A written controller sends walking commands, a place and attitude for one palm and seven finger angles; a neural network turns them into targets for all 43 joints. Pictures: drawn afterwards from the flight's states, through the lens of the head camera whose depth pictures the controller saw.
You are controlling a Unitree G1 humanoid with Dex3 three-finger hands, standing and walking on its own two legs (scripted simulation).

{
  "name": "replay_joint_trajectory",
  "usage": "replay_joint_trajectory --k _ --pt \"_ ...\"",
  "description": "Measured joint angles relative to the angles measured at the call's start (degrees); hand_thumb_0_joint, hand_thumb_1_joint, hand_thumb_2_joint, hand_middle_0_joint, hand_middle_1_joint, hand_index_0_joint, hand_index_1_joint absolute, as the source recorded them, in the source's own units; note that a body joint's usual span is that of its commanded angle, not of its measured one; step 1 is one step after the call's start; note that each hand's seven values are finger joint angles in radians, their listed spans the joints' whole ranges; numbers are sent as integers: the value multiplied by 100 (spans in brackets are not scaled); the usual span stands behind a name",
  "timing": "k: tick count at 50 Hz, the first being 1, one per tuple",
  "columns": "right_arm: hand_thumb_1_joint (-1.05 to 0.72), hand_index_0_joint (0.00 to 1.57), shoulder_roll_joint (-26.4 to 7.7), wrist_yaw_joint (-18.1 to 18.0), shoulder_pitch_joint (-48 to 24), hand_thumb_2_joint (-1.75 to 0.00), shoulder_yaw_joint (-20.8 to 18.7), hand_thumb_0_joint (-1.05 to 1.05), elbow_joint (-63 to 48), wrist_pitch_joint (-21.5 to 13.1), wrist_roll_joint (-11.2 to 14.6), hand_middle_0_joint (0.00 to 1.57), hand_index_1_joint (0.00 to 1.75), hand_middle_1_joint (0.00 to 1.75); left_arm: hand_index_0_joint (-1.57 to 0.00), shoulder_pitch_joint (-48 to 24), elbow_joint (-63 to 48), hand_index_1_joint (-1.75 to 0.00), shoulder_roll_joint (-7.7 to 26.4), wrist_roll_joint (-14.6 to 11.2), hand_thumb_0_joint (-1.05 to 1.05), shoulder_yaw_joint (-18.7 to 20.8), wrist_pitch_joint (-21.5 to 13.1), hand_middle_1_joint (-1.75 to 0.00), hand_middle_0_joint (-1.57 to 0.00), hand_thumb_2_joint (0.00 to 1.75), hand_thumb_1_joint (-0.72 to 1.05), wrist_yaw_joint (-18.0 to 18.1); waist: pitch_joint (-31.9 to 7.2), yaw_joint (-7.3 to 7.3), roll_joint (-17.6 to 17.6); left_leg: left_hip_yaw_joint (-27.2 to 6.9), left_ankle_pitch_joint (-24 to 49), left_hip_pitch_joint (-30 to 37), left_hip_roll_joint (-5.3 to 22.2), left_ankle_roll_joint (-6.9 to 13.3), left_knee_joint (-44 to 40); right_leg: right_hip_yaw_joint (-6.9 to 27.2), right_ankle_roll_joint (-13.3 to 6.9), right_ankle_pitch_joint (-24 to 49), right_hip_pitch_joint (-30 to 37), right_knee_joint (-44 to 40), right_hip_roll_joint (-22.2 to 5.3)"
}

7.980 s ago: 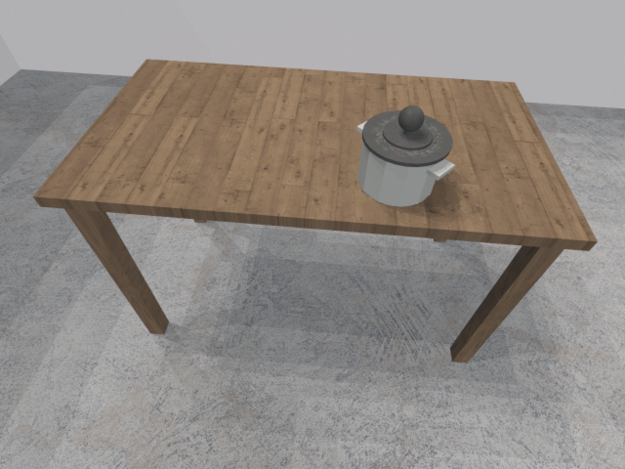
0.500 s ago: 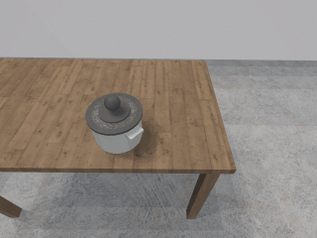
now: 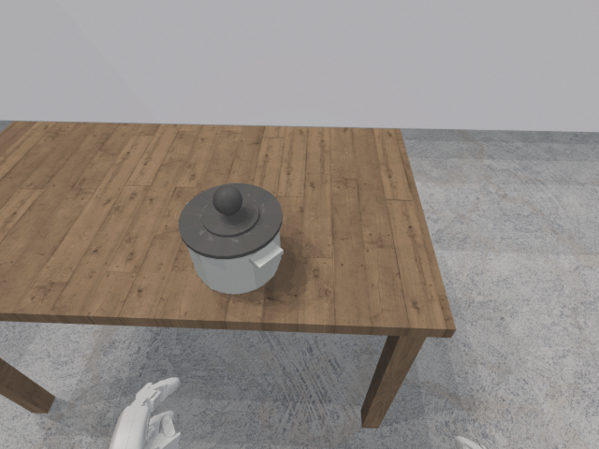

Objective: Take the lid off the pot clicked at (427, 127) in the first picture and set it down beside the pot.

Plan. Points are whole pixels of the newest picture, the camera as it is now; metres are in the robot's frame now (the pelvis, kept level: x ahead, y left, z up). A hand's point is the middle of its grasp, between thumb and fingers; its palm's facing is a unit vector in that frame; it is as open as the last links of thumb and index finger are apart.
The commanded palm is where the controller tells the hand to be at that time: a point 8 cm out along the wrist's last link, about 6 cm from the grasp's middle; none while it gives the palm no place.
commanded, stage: lift the closed hand beside the body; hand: left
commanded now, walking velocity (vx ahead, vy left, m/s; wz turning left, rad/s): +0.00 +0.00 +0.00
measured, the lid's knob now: (227, 200) +0.47 +0.15 +0.08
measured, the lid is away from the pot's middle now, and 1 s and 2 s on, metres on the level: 0.00 0.00 0.00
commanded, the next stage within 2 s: raise the hand higher, near the body in 0.42 s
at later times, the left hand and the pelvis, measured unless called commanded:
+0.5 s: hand out of the picture +0.12 +0.20 -0.05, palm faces +0.22 -0.93 -0.30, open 3.1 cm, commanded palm +0.08 +0.25 -0.02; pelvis +0.00 -0.02 +0.00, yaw +1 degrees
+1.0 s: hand (123, 405) +0.17 +0.22 +0.04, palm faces +0.24 -0.90 -0.36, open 3.1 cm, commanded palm +0.12 +0.26 +0.07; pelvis +0.02 -0.01 +0.00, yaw +0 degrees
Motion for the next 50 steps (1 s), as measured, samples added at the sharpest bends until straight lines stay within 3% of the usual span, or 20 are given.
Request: replay_joint_trajectory --k 2,4,8,12,16,23,27,32,38,44,50 --pt "-91 20 28 87 -367 -90 -66 2 -384 45 -6 20 30 30 -39 123 -232 -51 -26 0 1 110 -1 -52 -39 90 92 -161 -25 -94 -69 18 -13 -122 36 -16 91 25 -17 -8 -145 106 31" --pt "-91 20 49 103 -563 -90 -88 2 -859 27 3 20 30 30 -47 550 -845 -59 -1 -52 1 124 16 -60 -46 90 92 -300 -19 -77 -158 43 -18 -147 78 -43 116 54 -48 -4 -192 144 71" --pt "-91 20 -69 -27 -735 -90 -85 2 -1607 1 -15 19 30 30 -63 1182 -1673 -76 148 -82 1 35 -117 -77 -62 90 91 -346 -7 123 -186 -72 -50 -186 123 -76 221 -60 -85 -17 -126 128 119" --pt "-91 20 -176 -198 -978 -90 -24 1 -1891 179 -23 19 30 30 -80 907 -1356 -95 214 -95 1 125 -28 -96 -79 90 91 -306 181 321 -173 -222 -69 -325 136 -98 381 -204 -118 -45 -173 209 136" --pt "-90 20 -66 -312 -852 -90 107 1 -1925 204 -91 19 30 30 -97 1068 -1873 -114 290 -166 2 204 127 -114 -96 90 91 -270 215 484 -169 -254 -54 -193 144 -125 288 -237 -146 -41 -33 120 151" --pt "-90 17 224 -368 -674 -90 281 2 -1946 198 -104 20 29 30 -119 1074 -1671 -138 282 -107 2 390 99 -139 -118 90 91 -296 144 327 -62 -263 -135 -111 143 -135 304 -247 -145 -139 42 154 147" --pt "-90 18 223 -353 -574 -90 307 2 -1930 114 -144 20 29 30 -124 1272 -2201 -144 379 -160 2 485 143 -145 -124 90 91 -312 177 364 -78 -196 -132 62 171 -152 182 -182 -160 -120 175 53 178" --pt "-90 22 154 -313 -526 -90 302 2 -1947 102 -151 20 32 30 -127 1340 -2251 -148 422 -145 2 674 22 -149 -127 90 90 -312 140 306 -41 -214 -166 89 172 -144 176 -202 -142 -133 236 -7 182" --pt "-90 25 75 -304 -451 -90 246 2 -1902 -45 -188 20 33 30 -129 1484 -2931 -149 510 -171 2 687 37 -150 -128 90 90 -330 236 406 -40 -154 -153 275 179 -134 40 -147 -135 -80 407 -168 194" --pt "-90 26 90 -266 -452 -90 202 2 -1880 3 -182 20 35 30 -129 1505 -3046 -150 485 -135 2 783 -99 -150 -129 90 90 -360 202 341 -5 -134 -169 365 154 -107 -6 -132 -96 -82 500 -231 171" --pt "-90 25 85 -272 -400 -90 181 2 -1860 -60 -196 20 34 30 -129 1579 -3692 -150 598 -166 2 788 -134 -150 -129 90 90 -359 275 408 7 -88 -147 525 156 -101 -116 -89 -90 -25 653 -367 177"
